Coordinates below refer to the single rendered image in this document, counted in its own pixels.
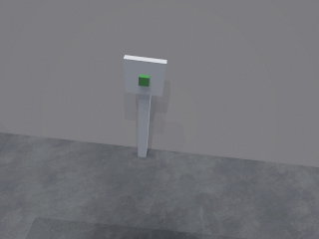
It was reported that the button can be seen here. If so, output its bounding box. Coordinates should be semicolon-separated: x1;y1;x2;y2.
139;74;150;87

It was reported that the panel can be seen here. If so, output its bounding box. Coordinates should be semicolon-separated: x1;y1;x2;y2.
124;55;167;157

